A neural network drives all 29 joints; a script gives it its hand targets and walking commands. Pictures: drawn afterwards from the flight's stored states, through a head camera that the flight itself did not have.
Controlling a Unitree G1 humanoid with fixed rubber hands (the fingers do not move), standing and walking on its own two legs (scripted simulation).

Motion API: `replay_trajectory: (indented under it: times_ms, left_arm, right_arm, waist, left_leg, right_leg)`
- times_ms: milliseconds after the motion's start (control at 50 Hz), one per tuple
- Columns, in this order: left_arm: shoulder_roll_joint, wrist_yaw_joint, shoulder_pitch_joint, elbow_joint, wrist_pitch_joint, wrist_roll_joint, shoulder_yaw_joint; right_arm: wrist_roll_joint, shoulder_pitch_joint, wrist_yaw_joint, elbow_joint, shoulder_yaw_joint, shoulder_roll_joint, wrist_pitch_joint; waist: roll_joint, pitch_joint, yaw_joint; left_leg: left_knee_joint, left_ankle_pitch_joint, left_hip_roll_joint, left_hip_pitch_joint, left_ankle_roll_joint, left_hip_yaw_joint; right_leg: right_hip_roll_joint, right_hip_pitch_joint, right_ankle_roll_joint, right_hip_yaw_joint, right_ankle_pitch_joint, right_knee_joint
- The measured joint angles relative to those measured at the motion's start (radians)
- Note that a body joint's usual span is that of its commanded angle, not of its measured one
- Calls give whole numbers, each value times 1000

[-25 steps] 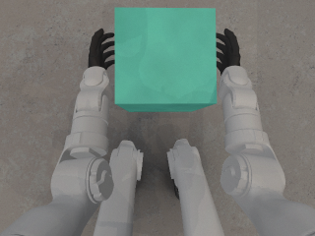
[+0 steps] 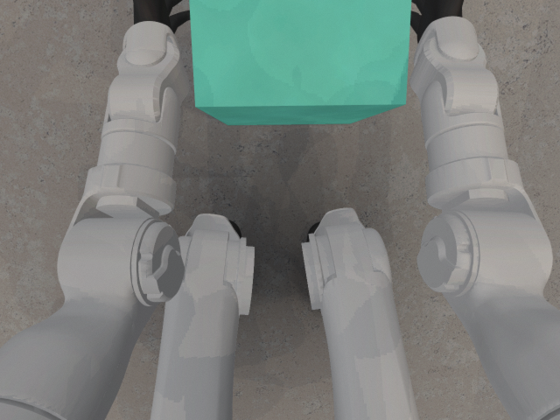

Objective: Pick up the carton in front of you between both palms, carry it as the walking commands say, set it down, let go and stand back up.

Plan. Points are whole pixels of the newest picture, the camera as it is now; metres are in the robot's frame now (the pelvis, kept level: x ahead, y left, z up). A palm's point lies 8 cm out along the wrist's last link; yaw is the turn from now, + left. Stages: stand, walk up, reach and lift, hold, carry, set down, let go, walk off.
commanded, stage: set down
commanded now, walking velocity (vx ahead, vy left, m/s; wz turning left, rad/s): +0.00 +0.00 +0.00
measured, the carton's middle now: (293, 38) +0.53 -0.04 -0.24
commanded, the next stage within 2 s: none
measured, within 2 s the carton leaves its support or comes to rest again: rests again in 1.16 s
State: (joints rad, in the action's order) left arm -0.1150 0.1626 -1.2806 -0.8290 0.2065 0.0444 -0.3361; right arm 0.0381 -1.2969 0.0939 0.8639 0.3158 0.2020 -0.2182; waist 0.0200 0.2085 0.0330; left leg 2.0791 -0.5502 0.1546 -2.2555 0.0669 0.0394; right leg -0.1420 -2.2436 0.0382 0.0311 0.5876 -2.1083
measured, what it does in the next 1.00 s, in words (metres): stands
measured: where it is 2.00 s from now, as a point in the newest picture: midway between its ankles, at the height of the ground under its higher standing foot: (274, 287)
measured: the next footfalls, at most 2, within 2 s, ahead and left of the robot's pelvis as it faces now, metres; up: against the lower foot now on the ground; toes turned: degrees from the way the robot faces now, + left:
none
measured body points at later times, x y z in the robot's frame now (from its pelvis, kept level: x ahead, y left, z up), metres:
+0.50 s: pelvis +0.00 +0.00 -0.02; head +0.35 -0.02 +0.25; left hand +0.54 +0.12 -0.19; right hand +0.53 -0.19 -0.19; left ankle +0.11 +0.12 -0.36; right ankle +0.10 -0.11 -0.36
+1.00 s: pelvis -0.01 +0.00 -0.03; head +0.35 -0.02 +0.24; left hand +0.54 +0.12 -0.20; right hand +0.53 -0.19 -0.19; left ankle +0.11 +0.12 -0.36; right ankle +0.10 -0.11 -0.36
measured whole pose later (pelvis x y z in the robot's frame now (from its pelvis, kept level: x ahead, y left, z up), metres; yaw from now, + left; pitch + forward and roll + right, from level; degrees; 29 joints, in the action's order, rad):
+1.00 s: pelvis -0.01 +0.00 -0.03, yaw -1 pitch +34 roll +0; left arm -0.17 0.04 -1.40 -1.04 0.14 0.13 -0.41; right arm 0.13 -1.41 -0.03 1.06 0.39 0.24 -0.16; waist 0.02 0.35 0.03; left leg 2.21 -0.57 0.11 -2.23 0.04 0.01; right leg -0.10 -2.22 0.01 0.00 0.60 -2.23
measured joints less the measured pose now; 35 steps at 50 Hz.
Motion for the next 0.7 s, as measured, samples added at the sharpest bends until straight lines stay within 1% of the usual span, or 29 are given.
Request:
replay_trajectory:
  times_ms: [60,120,280,480,580,700]
  left_arm:
    - [-11,7,11,-2,-3,-31,27]
    - [-16,10,17,-18,-11,-45,37]
    - [-16,5,11,-83,-32,-28,23]
    - [-32,-4,-17,-139,-48,-30,27]
    - [-38,-21,-41,-167,-49,-15,12]
    - [-44,-54,-67,-187,-48,17,-17]
  right_arm:
    - [-30,7,10,1,-24,5,0]
    - [-44,11,15,19,-40,8,9]
    - [-27,3,14,88,-34,7,31]
    - [-24,-24,4,143,-41,21,45]
    - [-8,-49,-19,171,-30,33,46]
    - [28,-72,-53,190,2,41,45]
  waist:
    - [-3,15,-1]
    - [-3,4,-2]
    - [1,-6,-3]
    - [4,60,-1]
    - [6,79,-2]
    - [4,97,-4]
  left_leg:
    - [33,-24,-4,7,0,-2]
    - [53,-39,-5,2,-1,-3]
    - [79,-48,-7,-5,-5,-7]
    - [108,-42,-15,13,-15,-18]
    - [119,-36,-19,17,-20,-23]
    - [124,-30,-26,20,-24,-27]
  right_leg:
    - [2,6,-6,-6,22,-32]
    - [3,1,-9,-10,36,-51]
    - [7,-5,-11,-14,45,-76]
    - [17,15,-11,-17,40,-103]
    - [23,20,-12,-19,35,-114]
    - [30,22,-16,-22,27,-118]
